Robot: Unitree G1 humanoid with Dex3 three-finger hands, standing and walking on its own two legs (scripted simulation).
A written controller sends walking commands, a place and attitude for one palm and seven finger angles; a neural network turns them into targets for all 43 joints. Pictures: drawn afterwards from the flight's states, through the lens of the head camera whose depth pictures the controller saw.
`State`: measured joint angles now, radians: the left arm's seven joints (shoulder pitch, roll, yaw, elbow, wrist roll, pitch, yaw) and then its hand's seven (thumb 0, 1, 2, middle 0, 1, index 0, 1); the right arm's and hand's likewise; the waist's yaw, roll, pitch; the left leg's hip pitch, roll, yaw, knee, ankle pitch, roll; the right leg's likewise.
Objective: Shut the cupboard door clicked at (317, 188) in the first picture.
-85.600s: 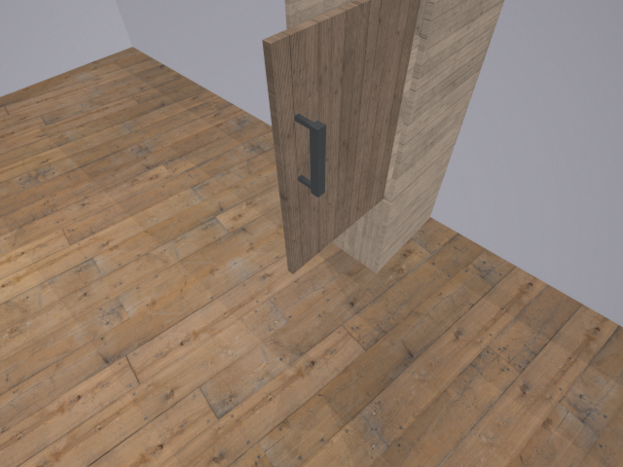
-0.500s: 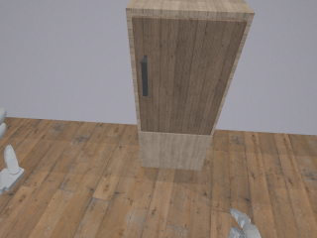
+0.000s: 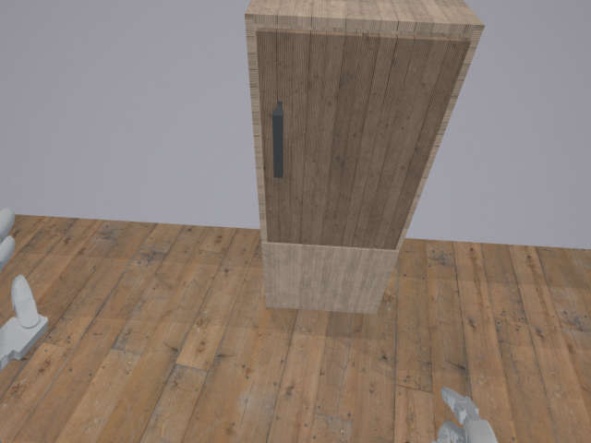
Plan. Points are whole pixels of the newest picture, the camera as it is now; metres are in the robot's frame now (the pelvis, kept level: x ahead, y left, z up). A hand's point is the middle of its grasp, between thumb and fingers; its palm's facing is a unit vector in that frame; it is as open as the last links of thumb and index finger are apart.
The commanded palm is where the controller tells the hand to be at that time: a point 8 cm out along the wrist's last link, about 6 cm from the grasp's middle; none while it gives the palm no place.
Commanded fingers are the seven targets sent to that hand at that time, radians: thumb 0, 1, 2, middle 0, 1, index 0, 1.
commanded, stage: stop stepping back and stand still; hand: left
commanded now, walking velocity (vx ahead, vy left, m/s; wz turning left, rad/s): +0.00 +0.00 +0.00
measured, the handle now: (279, 140) +0.70 +0.08 +0.03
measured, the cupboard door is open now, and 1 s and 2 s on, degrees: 0 0 0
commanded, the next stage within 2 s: let the arm hang, fingers relaxed in 0.18 s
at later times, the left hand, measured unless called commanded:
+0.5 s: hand out of the picture +0.09 +0.23 -0.13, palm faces +0.00 -0.95 -0.31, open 7.4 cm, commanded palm none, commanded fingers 0.00 0.90 0.90 -0.20 -0.30 -0.20 -0.30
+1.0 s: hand out of the picture -0.11 +0.18 -0.17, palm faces +0.05 -0.98 -0.20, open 7.4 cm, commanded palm none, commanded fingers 0.00 0.90 0.90 -0.20 -0.30 -0.20 -0.30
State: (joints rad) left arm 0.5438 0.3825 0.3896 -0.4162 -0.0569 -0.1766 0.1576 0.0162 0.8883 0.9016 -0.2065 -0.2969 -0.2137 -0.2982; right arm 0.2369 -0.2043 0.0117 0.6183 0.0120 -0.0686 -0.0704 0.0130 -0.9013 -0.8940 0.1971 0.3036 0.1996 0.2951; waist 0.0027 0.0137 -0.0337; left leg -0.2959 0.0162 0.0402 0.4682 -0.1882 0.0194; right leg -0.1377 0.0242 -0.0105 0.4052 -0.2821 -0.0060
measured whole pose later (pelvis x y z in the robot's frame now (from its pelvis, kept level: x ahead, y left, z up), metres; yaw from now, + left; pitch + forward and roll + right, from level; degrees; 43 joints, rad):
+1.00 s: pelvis -0.03 +0.01 +0.00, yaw +0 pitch -1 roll -1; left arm 0.41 0.13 0.01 1.16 0.02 0.01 0.04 0.01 0.91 0.90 -0.19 -0.29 -0.20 -0.30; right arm 0.32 -0.12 0.00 1.11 -0.02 0.02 -0.02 0.01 -0.90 -0.89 0.20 0.30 0.20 0.29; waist 0.00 0.02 0.03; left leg -0.28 -0.02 0.05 0.42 -0.12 0.05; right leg -0.16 -0.01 -0.01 0.44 -0.26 0.01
